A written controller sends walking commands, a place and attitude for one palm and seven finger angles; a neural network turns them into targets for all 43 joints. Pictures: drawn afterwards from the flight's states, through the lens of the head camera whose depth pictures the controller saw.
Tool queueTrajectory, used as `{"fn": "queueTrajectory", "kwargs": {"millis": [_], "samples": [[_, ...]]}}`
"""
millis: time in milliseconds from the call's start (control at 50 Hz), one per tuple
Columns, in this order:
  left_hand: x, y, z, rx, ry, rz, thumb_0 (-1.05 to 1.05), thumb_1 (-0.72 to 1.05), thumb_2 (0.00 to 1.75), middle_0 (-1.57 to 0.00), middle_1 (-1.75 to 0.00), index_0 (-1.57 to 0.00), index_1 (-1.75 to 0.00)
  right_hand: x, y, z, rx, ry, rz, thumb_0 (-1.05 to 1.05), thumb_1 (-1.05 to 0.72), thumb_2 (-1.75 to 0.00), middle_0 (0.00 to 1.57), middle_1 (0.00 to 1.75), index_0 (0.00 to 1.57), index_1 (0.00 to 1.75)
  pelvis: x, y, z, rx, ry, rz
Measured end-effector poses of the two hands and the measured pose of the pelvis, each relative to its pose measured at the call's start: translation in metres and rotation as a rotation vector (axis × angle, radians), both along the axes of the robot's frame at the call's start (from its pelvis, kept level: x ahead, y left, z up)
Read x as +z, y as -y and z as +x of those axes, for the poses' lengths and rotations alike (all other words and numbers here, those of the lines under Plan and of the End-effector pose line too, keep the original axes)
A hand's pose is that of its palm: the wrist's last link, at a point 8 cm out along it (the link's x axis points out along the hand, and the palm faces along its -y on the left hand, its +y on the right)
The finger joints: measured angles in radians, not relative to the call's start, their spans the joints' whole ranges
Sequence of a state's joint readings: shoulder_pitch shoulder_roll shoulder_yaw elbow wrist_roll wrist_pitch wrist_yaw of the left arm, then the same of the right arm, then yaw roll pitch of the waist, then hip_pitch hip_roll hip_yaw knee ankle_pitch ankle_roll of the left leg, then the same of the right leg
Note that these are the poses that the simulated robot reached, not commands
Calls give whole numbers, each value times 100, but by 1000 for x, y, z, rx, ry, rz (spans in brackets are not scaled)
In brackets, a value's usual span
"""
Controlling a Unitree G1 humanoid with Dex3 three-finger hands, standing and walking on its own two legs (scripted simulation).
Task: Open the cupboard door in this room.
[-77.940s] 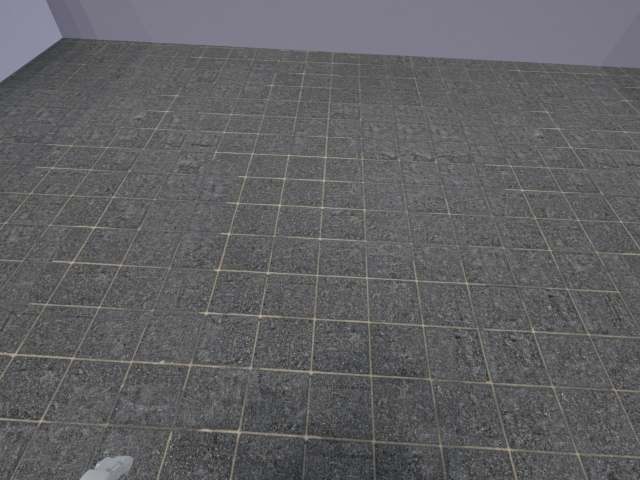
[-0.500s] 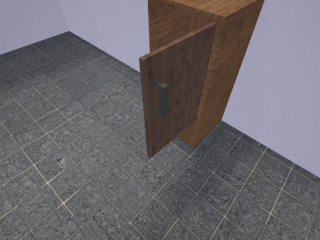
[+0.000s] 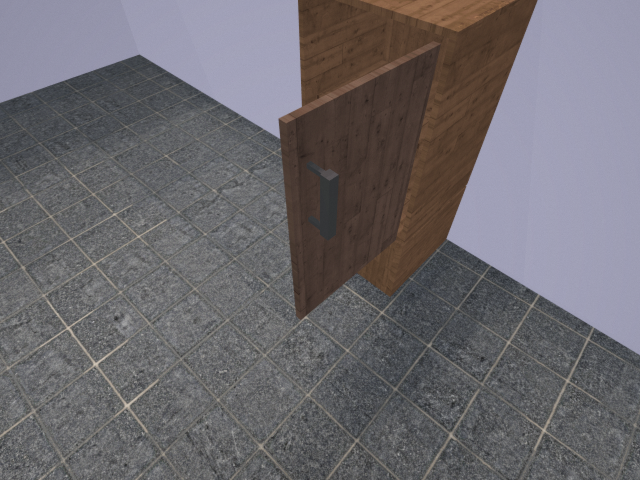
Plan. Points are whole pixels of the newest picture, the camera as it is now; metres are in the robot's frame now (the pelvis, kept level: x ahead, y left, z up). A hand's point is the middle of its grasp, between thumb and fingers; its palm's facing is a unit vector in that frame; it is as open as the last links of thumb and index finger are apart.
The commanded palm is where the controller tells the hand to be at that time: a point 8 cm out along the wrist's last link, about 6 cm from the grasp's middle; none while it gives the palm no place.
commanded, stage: look to check the result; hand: left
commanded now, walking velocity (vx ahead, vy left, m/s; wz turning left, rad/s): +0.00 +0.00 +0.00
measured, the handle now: (320, 201) +0.58 +0.04 -0.02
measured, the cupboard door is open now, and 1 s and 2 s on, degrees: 88 88 88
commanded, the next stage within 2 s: stand and wait in 0.28 s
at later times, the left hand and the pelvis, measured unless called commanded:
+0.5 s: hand out of the picture +0.00 +0.15 -0.18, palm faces +0.04 -0.98 -0.17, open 7.4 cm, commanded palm none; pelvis +0.01 +0.00 +0.00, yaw +0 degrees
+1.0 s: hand out of the picture +0.00 +0.15 -0.17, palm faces +0.04 -0.98 -0.18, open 7.4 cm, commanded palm none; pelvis +0.02 -0.01 +0.00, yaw +0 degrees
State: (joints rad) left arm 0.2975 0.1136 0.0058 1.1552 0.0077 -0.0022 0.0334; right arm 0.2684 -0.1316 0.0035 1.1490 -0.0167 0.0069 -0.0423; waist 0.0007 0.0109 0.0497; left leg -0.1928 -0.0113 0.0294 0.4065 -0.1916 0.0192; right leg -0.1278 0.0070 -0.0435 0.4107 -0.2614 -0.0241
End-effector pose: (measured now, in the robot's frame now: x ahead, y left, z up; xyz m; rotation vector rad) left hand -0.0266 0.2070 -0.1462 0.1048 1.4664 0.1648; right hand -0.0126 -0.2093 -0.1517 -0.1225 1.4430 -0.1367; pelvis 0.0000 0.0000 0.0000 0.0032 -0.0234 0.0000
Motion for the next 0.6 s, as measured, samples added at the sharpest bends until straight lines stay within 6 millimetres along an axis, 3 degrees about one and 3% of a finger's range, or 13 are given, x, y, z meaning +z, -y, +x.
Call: {"fn": "queueTrajectory", "kwargs": {"millis": [300,600], "samples": [[0,3,18,-9,28,-5,0,90,90,-20,-29,-20,-30,2,6,11,1,11,-10,1,-92,-90,20,29,20,30,1,3,9,-1,3,1],[1,2,21,-12,19,5,0,90,90,-20,-29,-20,-30,2,6,12,-1,-2,-3,1,-91,-90,20,29,20,30,1,5,13,-2,0,3]]}}
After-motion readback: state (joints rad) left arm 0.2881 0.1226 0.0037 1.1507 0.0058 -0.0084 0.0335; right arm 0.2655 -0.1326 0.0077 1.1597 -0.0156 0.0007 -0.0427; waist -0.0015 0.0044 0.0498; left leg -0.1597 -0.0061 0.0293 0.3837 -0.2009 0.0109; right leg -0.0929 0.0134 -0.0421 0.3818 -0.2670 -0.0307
